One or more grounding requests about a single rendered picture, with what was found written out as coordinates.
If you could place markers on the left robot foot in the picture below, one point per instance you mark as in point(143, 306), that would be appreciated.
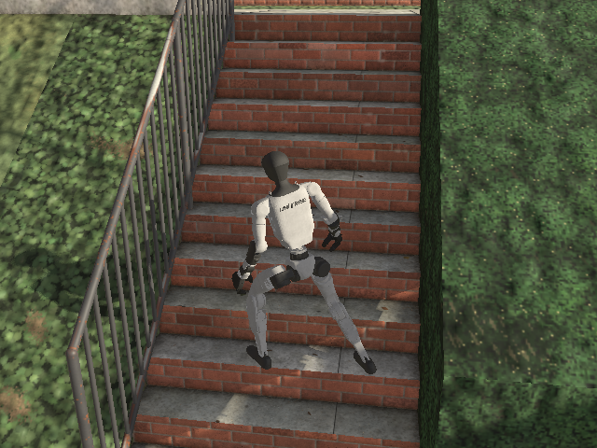
point(264, 362)

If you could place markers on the robot foot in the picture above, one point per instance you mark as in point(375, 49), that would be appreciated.
point(264, 362)
point(369, 366)

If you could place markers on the robot right hand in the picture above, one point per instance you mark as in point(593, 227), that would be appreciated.
point(329, 238)

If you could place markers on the robot left upper arm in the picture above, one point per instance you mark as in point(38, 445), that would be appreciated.
point(259, 210)

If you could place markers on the right robot foot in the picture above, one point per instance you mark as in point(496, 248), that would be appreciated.
point(369, 366)

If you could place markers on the right robot forearm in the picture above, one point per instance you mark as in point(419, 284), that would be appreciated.
point(334, 228)

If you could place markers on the robot right upper arm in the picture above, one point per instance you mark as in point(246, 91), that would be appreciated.
point(321, 202)

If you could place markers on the left robot forearm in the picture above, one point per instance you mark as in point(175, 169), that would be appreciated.
point(250, 261)

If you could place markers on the robot left hand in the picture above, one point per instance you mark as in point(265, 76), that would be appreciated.
point(238, 282)

